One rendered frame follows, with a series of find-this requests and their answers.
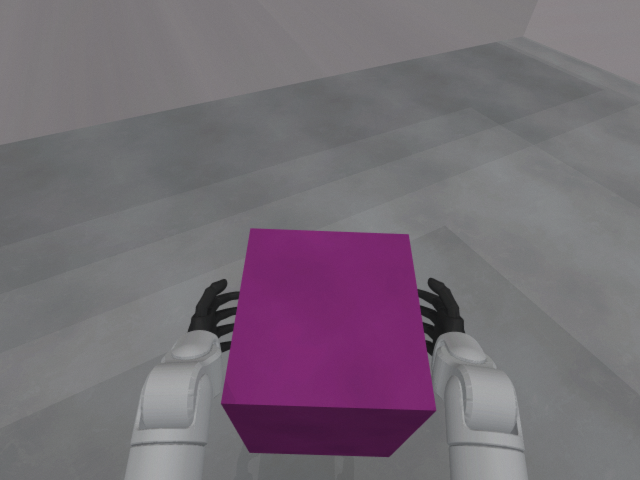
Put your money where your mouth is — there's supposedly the carton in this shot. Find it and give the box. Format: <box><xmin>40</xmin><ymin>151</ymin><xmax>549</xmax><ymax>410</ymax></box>
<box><xmin>221</xmin><ymin>228</ymin><xmax>436</xmax><ymax>457</ymax></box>

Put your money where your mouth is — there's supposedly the robot right hand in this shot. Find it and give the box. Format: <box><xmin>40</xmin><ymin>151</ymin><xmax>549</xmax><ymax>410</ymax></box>
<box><xmin>417</xmin><ymin>278</ymin><xmax>465</xmax><ymax>356</ymax></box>

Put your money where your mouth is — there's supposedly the left robot forearm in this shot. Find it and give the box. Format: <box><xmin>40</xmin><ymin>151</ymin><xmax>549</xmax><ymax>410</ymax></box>
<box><xmin>124</xmin><ymin>330</ymin><xmax>224</xmax><ymax>480</ymax></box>

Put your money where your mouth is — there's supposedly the robot left hand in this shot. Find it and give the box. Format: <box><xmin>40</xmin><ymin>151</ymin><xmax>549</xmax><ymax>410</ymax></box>
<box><xmin>187</xmin><ymin>279</ymin><xmax>240</xmax><ymax>352</ymax></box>

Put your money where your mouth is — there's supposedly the right robot forearm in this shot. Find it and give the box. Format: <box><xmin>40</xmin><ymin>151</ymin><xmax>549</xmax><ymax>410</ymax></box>
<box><xmin>431</xmin><ymin>332</ymin><xmax>528</xmax><ymax>480</ymax></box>

